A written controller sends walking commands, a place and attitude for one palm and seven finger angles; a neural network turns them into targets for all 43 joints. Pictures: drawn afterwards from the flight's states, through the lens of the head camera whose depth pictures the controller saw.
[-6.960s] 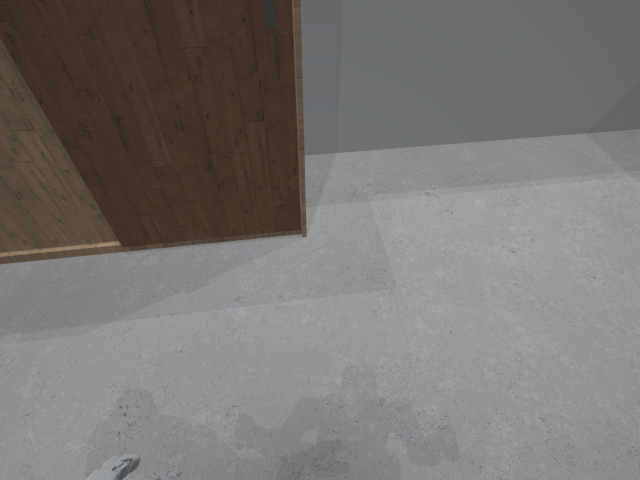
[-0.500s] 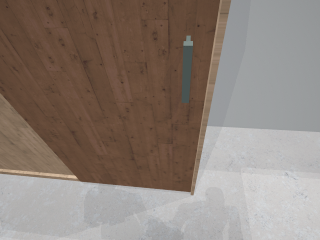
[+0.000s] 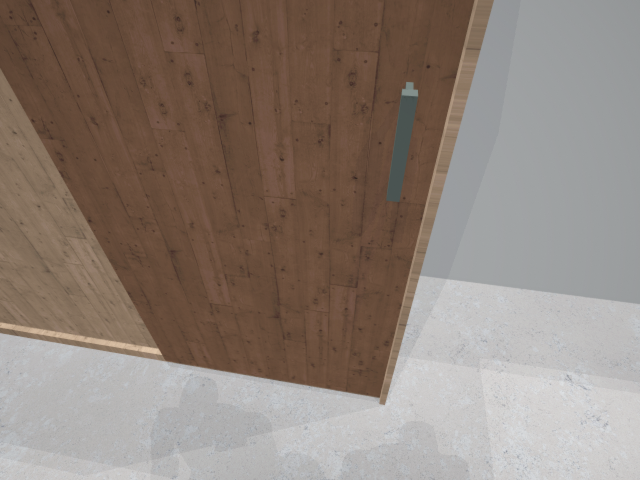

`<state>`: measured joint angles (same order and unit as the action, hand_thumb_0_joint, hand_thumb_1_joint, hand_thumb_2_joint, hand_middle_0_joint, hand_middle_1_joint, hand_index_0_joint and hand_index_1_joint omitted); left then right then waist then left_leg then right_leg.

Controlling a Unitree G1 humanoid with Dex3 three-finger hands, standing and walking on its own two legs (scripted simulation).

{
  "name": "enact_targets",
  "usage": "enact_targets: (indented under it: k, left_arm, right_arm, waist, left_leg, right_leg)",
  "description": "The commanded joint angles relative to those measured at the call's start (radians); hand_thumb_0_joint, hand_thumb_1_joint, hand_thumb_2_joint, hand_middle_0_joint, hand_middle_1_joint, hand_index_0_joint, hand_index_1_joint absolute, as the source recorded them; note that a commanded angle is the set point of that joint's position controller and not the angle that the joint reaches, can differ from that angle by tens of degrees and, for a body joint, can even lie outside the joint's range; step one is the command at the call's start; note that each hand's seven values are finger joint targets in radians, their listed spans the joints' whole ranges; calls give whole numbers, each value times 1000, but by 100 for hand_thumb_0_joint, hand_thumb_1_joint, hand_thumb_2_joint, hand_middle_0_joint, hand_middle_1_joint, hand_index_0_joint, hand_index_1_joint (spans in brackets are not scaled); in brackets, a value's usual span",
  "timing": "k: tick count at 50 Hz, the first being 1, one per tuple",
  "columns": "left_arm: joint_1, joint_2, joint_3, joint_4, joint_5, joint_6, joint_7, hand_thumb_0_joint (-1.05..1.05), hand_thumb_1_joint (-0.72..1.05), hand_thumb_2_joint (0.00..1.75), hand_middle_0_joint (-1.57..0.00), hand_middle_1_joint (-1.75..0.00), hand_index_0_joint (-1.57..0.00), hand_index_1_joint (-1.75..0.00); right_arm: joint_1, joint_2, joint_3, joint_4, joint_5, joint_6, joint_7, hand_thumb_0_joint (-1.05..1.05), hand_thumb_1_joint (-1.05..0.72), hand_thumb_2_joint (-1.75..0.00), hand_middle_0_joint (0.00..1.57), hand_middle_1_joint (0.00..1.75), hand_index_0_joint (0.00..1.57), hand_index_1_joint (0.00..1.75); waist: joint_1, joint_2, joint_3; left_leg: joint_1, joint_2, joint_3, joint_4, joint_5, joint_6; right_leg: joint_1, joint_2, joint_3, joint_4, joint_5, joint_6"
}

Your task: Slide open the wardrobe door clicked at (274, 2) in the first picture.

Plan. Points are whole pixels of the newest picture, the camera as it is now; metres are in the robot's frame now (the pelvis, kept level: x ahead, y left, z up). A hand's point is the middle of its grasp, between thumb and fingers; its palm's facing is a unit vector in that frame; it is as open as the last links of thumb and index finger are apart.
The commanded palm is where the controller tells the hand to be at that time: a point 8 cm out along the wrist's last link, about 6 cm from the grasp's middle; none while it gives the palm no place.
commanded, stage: come to a stop and stand still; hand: right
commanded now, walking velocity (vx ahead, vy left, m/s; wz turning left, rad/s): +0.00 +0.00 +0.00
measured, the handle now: (400, 144) +0.54 -0.07 +0.18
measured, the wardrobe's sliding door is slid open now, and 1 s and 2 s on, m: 0.00 0.00 0.00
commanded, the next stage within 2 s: look again from close up in 0.48 s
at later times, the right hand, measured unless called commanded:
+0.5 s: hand out of the picture -0.10 -0.13 -0.19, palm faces +0.09 +0.99 -0.11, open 7.4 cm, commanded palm none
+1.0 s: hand out of the picture +0.02 -0.26 -0.17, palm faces +0.01 +0.96 -0.27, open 7.4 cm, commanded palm none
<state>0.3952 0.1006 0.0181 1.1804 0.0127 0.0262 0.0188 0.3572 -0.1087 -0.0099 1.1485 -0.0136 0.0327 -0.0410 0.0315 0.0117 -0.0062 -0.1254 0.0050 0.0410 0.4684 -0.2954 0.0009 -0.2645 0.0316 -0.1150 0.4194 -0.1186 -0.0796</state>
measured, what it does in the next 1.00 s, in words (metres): steps on the spot: right foot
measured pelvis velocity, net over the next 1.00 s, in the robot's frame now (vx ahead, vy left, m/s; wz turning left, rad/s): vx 0.00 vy -0.07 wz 0.03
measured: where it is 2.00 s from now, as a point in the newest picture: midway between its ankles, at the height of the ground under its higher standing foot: outside the picture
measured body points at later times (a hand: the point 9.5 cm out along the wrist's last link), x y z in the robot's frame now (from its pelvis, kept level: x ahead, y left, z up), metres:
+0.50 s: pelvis -0.03 +0.01 -0.01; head -0.06 -0.01 +0.44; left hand -0.05 +0.23 -0.16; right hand -0.11 -0.18 -0.18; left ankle -0.02 +0.12 -0.74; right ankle +0.02 -0.07 -0.73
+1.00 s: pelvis +0.00 -0.07 +0.00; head -0.02 -0.05 +0.45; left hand -0.02 +0.14 -0.17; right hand +0.02 -0.31 -0.15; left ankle -0.03 +0.09 -0.74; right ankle +0.02 -0.07 -0.74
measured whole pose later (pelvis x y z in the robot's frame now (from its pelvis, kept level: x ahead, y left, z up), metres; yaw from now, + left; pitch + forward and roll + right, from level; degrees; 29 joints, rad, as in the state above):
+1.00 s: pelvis +0.00 -0.07 +0.00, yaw +2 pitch -1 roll +1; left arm 0.35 0.16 0.00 1.07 0.02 -0.01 0.03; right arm 0.30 -0.17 -0.01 1.05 -0.02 0.00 -0.05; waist 0.01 -0.06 -0.04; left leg -0.19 0.05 -0.01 0.51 -0.31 0.03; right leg -0.21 0.14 -0.13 0.40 -0.20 -0.13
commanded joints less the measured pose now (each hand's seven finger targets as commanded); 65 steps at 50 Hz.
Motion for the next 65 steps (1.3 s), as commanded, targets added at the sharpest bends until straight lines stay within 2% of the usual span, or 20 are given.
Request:
enact_targets:
  k: [1,6,15,20,24,27,28,29,30,31,33,35,37,40,44,49,51,54,61,65]
  left_arm:
    - [-9,118,22,-42,7,-11,17,0,90,90,-20,-30,-20,-30]
    - [-1,109,28,-41,4,-18,20,0,90,90,-20,-30,-20,-30]
    - [12,70,25,-42,-1,-6,15,0,90,90,-20,-30,-20,-30]
    - [73,40,32,-34,1,20,12,0,90,90,-20,-30,-20,-30]
    - [100,22,23,-33,0,4,11,0,90,90,-20,-30,-20,-30]
    - [57,53,4,-52,5,-29,22,0,90,90,-20,-30,-20,-30]
    - [20,72,1,-61,7,-41,27,0,90,90,-20,-30,-20,-30]
    - [-185,103,-2,-167,-8,-39,22,0,90,90,-20,-30,-20,-30]
    - [-94,50,-4,-185,-2,-28,1,0,90,90,-20,-30,-20,-30]
    - [-30,47,4,-164,8,-24,-5,0,90,90,-20,-30,-20,-30]
    - [68,50,-4,-155,13,-43,-13,0,90,90,-20,-30,-20,-30]
    - [70,108,-5,-164,10,-64,-4,0,90,90,-20,-30,-20,-30]
    - [-5,147,5,-198,3,-56,9,0,90,90,-20,-30,-20,-30]
    - [-1,153,7,-190,3,-56,18,0,90,90,-20,-30,-20,-30]
    - [21,151,3,-168,3,-62,24,0,90,90,-20,-30,-20,-30]
    - [-11,166,1,-156,3,-56,25,0,90,90,-20,-30,-20,-30]
    - [-22,171,-3,-152,0,-56,23,0,90,90,-20,-30,-20,-30]
    - [-8,170,-9,-137,3,-61,19,0,90,90,-20,-30,-20,-30]
    - [-53,193,-1,-136,0,-51,25,0,90,90,-20,-30,-20,-30]
    - [-53,186,-3,-125,-2,-53,22,0,90,90,-20,-30,-20,-30]
  right_arm:
    - [158,-65,-17,-3,-6,-6,-10,0,-90,-90,20,30,20,30]
    - [214,-42,-18,16,-3,-18,-12,0,-90,-90,20,30,20,30]
    - [155,-40,-10,10,-7,-34,-11,0,-90,-90,20,30,20,30]
    - [-5,-82,-21,-32,-6,-27,-16,0,-90,-90,20,30,20,30]
    - [-75,-93,-24,-54,-9,-36,-15,0,-90,-90,20,30,20,30]
    - [46,-46,-18,-30,-3,-33,-6,0,-90,-90,20,30,20,30]
    - [83,-41,-17,-13,-3,-26,-5,0,-90,-90,20,30,20,30]
    - [227,-100,2,17,-12,-55,-37,0,-90,-90,20,30,20,30]
    - [131,-135,9,-38,-11,-70,-25,0,-90,-90,20,30,20,30]
    - [37,-150,-4,-83,-11,-70,-19,0,-90,-90,20,30,20,30]
    - [-37,-165,-17,-127,-5,-83,-18,0,-90,-90,20,30,20,30]
    - [7,-118,-10,-119,1,-70,-17,0,-90,-90,20,30,20,30]
    - [46,-106,-6,-112,-10,-50,-11,0,-90,-90,20,30,20,30]
    - [20,-87,-4,-107,-9,-40,-4,0,-90,-90,20,30,20,30]
    - [26,-112,-10,-113,-3,-38,-9,0,-90,-90,20,30,20,30]
    - [72,-131,-12,-100,0,-43,-17,0,-90,-90,20,30,20,30]
    - [74,-122,-10,-96,5,-49,-18,0,-90,-90,20,30,20,30]
    - [36,-122,-4,-109,3,-48,-17,0,-90,-90,20,30,20,30]
    - [97,-129,-2,-78,-6,-28,-16,0,-90,-90,20,30,20,30]
    - [102,-114,6,-62,-8,-34,-13,0,-90,-90,20,30,20,30]
  waist:
    - [-59,-153,191]
    - [-59,-67,55]
    - [-12,58,167]
    - [46,163,177]
    - [51,33,197]
    - [-36,-175,300]
    - [-62,-218,253]
    - [-138,-47,301]
    - [-41,44,173]
    - [2,-16,118]
    - [33,-103,-48]
    - [-4,-251,-89]
    - [-40,-254,-6]
    - [-40,-55,84]
    - [-38,-65,71]
    - [-48,9,64]
    - [-40,63,56]
    - [-20,36,48]
    - [-38,-59,88]
    - [-29,-10,92]
  left_leg:
    - [-93,23,-25,-32,-143,33]
    - [-72,33,-30,-69,-88,41]
    - [-337,97,-145,-221,-303,46]
    - [-585,207,-233,-359,-495,107]
    - [-568,185,-193,-279,-414,94]
    - [-290,48,-103,-74,-137,37]
    - [-165,39,-57,-8,-38,25]
    - [-162,95,-131,-132,150,27]
    - [-270,201,-297,-254,-182,92]
    - [-295,214,-291,-266,-300,129]
    - [-220,155,-161,-101,-142,122]
    - [-144,36,-45,63,-90,65]
    - [-138,-1,-7,129,-121,43]
    - [-161,12,-29,110,-55,40]
    - [-178,31,-43,84,-50,42]
    - [-116,47,-55,-13,41,55]
    - [-118,68,-80,-35,59,60]
    - [-138,79,-98,-15,63,52]
    - [-164,57,-57,17,-11,32]
    - [-159,72,-83,-16,35,36]
  right_leg:
    - [-155,-173,299,-329,-524,45]
    - [-15,-148,252,-286,-365,64]
    - [76,-102,190,-118,-264,61]
    - [188,-47,95,305,-168,89]
    - [150,-80,105,250,-189,80]
    - [-141,-184,307,-155,-330,30]
    - [-209,-220,379,-244,-415,10]
    - [-236,-104,127,161,-221,65]
    - [-135,-59,109,245,-298,77]
    - [-68,-56,104,269,-244,71]
    - [64,-62,120,123,-151,69]
    - [25,-173,300,-43,-120,28]
    - [-63,-221,422,-187,-303,-3]
    - [-71,-221,409,-213,-256,20]
    - [40,-214,363,-218,-53,79]
    - [77,-170,299,-198,87,169]
    - [111,-152,262,-154,134,149]
    - [130,-154,256,-156,92,111]
    - [115,-178,298,-271,-70,153]
    - [110,-174,287,-263,-140,124]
